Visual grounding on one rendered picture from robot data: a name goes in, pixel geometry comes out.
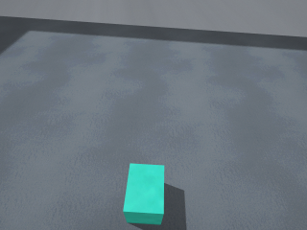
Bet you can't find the carton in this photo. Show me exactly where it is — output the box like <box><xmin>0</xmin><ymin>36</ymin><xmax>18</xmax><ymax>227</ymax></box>
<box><xmin>123</xmin><ymin>163</ymin><xmax>164</xmax><ymax>225</ymax></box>

